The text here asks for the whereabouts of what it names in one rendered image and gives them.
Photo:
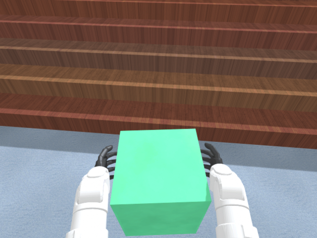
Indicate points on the carton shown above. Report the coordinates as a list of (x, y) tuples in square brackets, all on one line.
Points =
[(160, 185)]

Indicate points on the left robot forearm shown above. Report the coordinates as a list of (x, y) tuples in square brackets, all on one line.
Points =
[(91, 205)]

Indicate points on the right robot forearm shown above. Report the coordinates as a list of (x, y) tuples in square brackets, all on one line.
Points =
[(231, 205)]

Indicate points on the robot right hand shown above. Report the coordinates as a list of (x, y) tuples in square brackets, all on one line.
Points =
[(215, 157)]

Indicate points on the robot left hand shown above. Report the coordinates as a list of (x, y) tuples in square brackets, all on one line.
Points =
[(102, 159)]

